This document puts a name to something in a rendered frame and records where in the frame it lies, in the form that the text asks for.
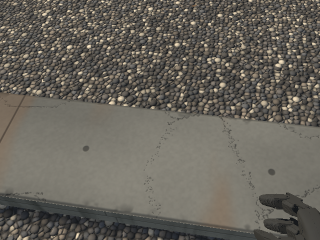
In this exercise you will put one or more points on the robot right hand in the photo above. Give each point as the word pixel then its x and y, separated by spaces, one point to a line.
pixel 306 227

